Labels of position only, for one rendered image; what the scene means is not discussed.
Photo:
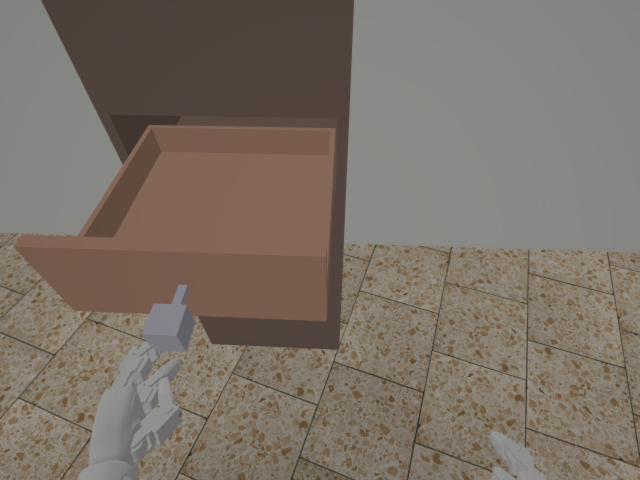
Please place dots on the handle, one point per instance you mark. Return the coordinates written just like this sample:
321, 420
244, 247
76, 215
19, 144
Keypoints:
169, 326

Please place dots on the cabinet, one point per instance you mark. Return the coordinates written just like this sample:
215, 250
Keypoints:
247, 63

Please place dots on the left robot hand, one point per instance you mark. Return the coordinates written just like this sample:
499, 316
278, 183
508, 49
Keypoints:
123, 409

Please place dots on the drawer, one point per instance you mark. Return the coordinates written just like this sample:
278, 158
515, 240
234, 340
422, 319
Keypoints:
242, 215

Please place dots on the right robot hand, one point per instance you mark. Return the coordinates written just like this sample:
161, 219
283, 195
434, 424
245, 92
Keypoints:
518, 459

